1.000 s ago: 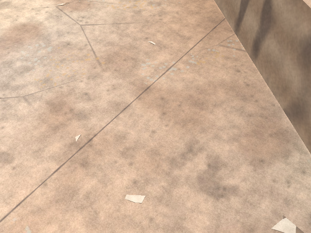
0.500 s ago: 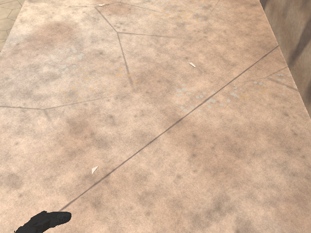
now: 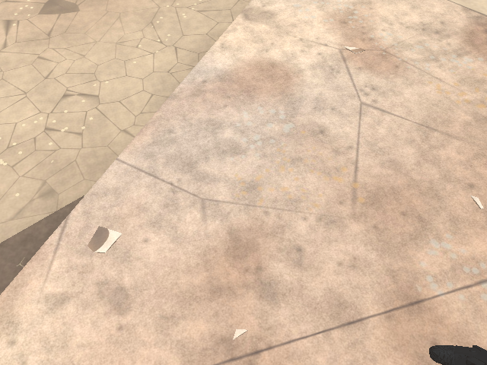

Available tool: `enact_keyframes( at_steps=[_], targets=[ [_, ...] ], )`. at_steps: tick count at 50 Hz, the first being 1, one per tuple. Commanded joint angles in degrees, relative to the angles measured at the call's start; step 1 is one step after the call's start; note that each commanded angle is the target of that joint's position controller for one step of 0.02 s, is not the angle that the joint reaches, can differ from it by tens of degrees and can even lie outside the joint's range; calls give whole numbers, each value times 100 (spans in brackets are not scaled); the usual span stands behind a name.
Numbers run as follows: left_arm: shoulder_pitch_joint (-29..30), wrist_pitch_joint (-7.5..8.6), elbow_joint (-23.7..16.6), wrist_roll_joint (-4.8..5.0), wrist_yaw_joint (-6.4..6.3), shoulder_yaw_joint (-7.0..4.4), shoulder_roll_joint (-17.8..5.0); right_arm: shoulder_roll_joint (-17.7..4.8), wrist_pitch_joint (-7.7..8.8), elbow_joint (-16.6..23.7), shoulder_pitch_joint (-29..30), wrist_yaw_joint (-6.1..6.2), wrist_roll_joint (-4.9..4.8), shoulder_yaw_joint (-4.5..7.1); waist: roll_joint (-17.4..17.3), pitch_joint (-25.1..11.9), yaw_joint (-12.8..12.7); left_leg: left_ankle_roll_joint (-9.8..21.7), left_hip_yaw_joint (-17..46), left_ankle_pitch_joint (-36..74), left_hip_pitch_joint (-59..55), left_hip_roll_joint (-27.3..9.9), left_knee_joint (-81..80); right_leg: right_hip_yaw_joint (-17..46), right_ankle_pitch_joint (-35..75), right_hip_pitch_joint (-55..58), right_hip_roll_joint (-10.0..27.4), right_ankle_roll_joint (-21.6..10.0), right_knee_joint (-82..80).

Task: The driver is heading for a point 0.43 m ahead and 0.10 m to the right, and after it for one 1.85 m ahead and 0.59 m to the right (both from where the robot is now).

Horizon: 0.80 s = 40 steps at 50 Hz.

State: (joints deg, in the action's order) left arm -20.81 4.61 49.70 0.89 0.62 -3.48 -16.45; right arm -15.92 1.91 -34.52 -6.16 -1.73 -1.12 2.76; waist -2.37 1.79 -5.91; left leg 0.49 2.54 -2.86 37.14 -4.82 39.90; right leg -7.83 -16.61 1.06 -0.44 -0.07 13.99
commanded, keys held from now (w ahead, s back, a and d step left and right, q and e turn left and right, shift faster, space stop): w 0.08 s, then w+e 0.92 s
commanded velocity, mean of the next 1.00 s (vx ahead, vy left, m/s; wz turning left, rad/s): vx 0.50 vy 0.00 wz -0.35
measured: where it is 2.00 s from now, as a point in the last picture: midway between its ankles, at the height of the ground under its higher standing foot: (389, 200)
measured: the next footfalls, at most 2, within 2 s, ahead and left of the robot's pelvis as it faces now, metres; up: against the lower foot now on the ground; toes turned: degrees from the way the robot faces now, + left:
left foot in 0.10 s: +0.23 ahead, +0.14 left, +0.00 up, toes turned +2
right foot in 0.64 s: +0.51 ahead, -0.13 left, +0.00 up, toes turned -16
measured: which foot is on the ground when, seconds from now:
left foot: up 0.00-0.08, down 0.10-0.66, up 0.68-1.00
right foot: down 0.00-0.10, up 0.12-0.62, down 0.64-1.00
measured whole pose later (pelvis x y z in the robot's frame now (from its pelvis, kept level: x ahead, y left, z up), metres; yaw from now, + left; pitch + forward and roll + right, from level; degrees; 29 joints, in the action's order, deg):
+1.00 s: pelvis +0.55 -0.06 +0.00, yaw -26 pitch +2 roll +0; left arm -18.7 2.3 42.6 1.3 -0.5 -3.9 -16.1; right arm -16.3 5.4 -39.4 -2.5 -0.3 0.1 2.9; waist -2.0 2.0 -4.2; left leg -4.1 6.1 1.0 36.2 -3.7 34.9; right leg 8.3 -14.7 -7.7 -6.3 -4.6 21.0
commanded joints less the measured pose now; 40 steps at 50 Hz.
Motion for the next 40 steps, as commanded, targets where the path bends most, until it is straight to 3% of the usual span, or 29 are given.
enact_keyframes(
  at_steps=[1, 3, 4, 5, 6, 7, 8, 9, 10, 11, 13, 16, 19, 23, 27, 29, 30, 31, 32, 33, 34, 35, 36, 37, 38, 40],
  targets=[
    [22, -8, -158, 95, -12, -231, -1084, -275, 137, 610, 675, -86, -15, 34, 632, 288, 131, 173, -269, -148, -148, 146, -569, 761, 2388, 29, 1622, -950, -369],
    [45, -77, -82, 128, -32, -254, -1213, -466, 143, 581, 413, -93, 26, 122, 775, 55, 415, 383, -460, -528, -794, 385, -852, 629, 3815, 268, 1644, -832, 193],
    [123, -112, -59, 144, -50, -245, -1236, -637, 139, 402, -221, -72, 56, 229, 763, -345, 831, 542, -621, -321, -1783, 576, -1127, 401, 4682, 148, 1498, -702, 962],
    [49, -109, -42, 115, -68, -170, -1087, -916, 119, 128, -1073, -9, 77, 378, 682, -874, 1232, 701, -535, -98, -3261, 556, -1122, 260, 4608, -524, 1244, -527, 2048],
    [-18, -56, -243, -44, -52, 0, -644, -1425, 77, -20, -2014, 104, 178, 509, -177, -1755, 1503, 1192, 1174, -78, -5316, -813, -967, 145, 2483, -2277, 785, -243, 4085],
    [-482, 55, -269, -48, -3, 160, -212, -1604, 88, -4, -2011, 103, 163, 483, -1250, -2553, 1150, 1876, 3627, -779, -6125, -1935, -1753, 909, -1721, -3664, -75, -54, 5618],
    [9, 101, -251, 139, 26, -32, -859, -1076, 123, -11, -1891, 88, 148, 354, -586, -2074, 1366, 1636, 3286, -1104, -5682, -1766, -1969, 1481, -1629, -4189, 190, -97, 6100],
    [416, 124, -420, 230, 37, -67, -923, -926, 159, -62, -1563, 85, 120, 289, -525, -1196, 1233, 1421, 2305, -755, -4890, -1555, -2097, 1329, -1128, -4436, 426, -138, 5995],
    [575, 115, -416, 162, 4, -58, -815, -752, 193, -100, -1213, 71, 113, 242, -229, -815, 1023, 1268, 1728, -434, -4189, -1280, -2269, 1248, -646, -4278, 643, -117, 5681],
    [542, 59, -385, 89, -11, -88, -775, -580, 240, -109, -950, 49, 134, 201, -311, -535, 829, 1193, 1273, -143, -3638, -1092, -2491, 1256, -296, -4041, 778, -70, 5432],
    [214, -112, -251, 105, -19, -72, -537, -439, 364, -183, -713, 44, 179, 197, -380, -434, 562, 1175, 761, 42, -3028, -968, -2925, 1298, 143, -3517, 868, 19, 5325],
    [431, -248, -333, 88, -52, -70, -369, -499, 476, -390, -672, 93, 224, 243, -189, -94, 482, 1162, 111, 516, -2804, -959, -3225, 1430, 664, -3832, 848, 138, 4944],
    [833, -223, -473, 48, 2, -56, -300, -577, 474, -559, -761, 169, 234, 272, -109, 68, 570, 1033, -472, 685, -2991, -845, -3302, 1436, 1584, -4051, 770, 151, 3964],
    [1604, -187, -749, 7, 152, 37, -149, -789, 418, -762, -994, 244, 166, 335, 47, 326, 868, 916, -981, 734, -3266, -925, -3382, 989, 2223, -3931, 674, 26, 2792],
    [2072, -193, -1096, 13, 288, 37, -215, -936, 245, -983, -1243, 273, 45, 407, 36, 428, 966, 798, -1203, 1425, -4172, -1171, -2932, 704, 1576, -4187, 565, -242, 2278],
    [1922, -213, -1188, 19, 331, -36, -356, -1089, 149, -985, -1151, 313, 14, 449, -144, 168, 776, 669, -1362, 3179, -4408, -1181, -2289, 364, 986, -3694, 256, -455, 2232],
    [1607, -234, -1164, 29, 329, -111, -486, -1170, 96, -969, -1099, 340, 0, 468, -262, -94, 572, 592, -1424, 4136, -4446, -1151, -1717, 182, 675, -3205, 29, -583, 2281],
    [929, -248, -1028, 50, 304, -243, -706, -1209, 43, -947, -1008, 359, -15, 467, -254, -468, 173, 468, -1529, 4582, -4249, -1020, -747, 77, 637, -2298, -225, -754, 2126],
    [-8, -275, -802, 57, 218, -442, -1068, -1139, 47, -911, -987, 384, -15, 420, -45, -959, -304, 239, -1615, 3873, -3428, -766, 645, 341, 940, -749, -325, -992, 1770],
    [-426, -312, -732, 82, 93, -612, -1747, -483, 147, -671, -1452, 336, 214, 216, 1366, -1494, -9, -159, -1521, -275, -1062, -38, 2814, 2851, 836, 1357, 1110, -1810, 1687],
    [-329, -218, -935, 61, 129, -540, -1731, -300, 383, -541, -1419, 255, 154, 75, 1439, -2378, 116, -250, -144, -3239, 283, 886, 4037, 5675, -128, 2314, 1978, -2639, 587],
    [-273, -153, -934, 13, 151, -411, -1262, -773, 548, -409, -670, 171, -88, 194, 828, -1897, -184, -94, 382, -2839, 899, 515, 4147, 5099, -168, 2072, 1855, -2248, 265],
    [-6, -103, -935, 25, 143, -359, -1066, -772, 636, -305, -403, 159, -141, 176, 614, -1207, -37, 31, 312, -2314, 980, 266, 3732, 4302, 144, 1300, 1642, -2014, 255],
    [395, -91, -997, 47, 132, -299, -876, -744, 659, -368, -382, 206, -4, 185, 231, -754, 249, 25, 271, -1947, 686, 26, 3194, 3659, 718, 426, 1383, -1809, 247],
    [681, -86, -1089, 5, 104, -238, -694, -813, 619, -407, -440, 235, 112, 237, 310, -550, 458, -25, 273, -1699, 256, -118, 2788, 3230, 1288, -232, 1192, -1722, 154],
    [846, -82, -1213, -45, 52, -221, -663, -742, 483, -418, -610, 223, 171, 253, 449, -473, 671, -175, 228, -1467, -197, -170, 2400, 2907, 1858, -865, 997, -1729, -56]
  ],
)
Keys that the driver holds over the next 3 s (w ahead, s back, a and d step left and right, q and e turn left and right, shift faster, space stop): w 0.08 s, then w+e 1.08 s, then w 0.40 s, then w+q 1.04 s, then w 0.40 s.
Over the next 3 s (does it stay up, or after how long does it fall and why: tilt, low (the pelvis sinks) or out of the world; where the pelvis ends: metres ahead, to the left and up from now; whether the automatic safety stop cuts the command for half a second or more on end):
stays up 1.53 -0.50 0.00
